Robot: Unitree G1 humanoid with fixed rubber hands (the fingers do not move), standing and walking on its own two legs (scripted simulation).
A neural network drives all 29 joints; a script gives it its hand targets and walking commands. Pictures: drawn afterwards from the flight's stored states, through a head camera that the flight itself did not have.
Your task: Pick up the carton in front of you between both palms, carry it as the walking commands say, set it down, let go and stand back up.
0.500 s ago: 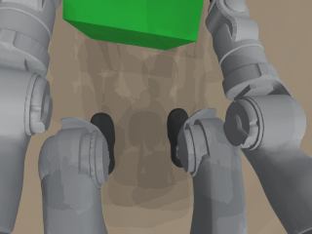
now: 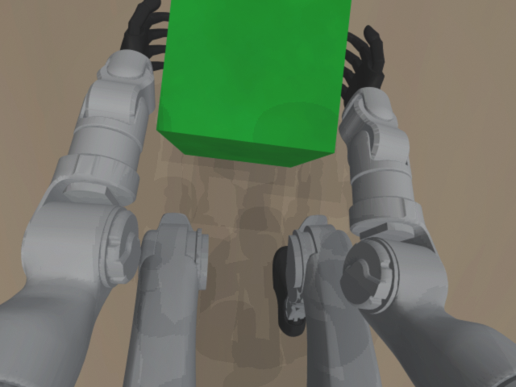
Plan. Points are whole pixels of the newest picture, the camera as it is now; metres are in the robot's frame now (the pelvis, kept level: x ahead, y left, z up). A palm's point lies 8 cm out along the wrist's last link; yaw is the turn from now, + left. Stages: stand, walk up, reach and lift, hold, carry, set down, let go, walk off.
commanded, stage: reach and lift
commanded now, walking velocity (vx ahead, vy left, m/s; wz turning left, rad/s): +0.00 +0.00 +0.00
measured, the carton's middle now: (249, 90) +0.52 +0.01 -0.15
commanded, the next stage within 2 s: none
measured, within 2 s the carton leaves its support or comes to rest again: neither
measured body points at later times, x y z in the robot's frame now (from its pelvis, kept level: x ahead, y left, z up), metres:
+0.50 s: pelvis +0.01 +0.00 +0.11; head +0.24 +0.02 +0.50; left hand +0.50 +0.16 +0.06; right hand +0.49 -0.14 +0.07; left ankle +0.11 +0.12 -0.37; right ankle +0.11 -0.13 -0.37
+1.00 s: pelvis +0.05 +0.00 +0.25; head +0.18 +0.01 +0.69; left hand +0.44 +0.16 +0.21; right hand +0.45 -0.14 +0.23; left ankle +0.11 +0.12 -0.37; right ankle +0.11 -0.13 -0.37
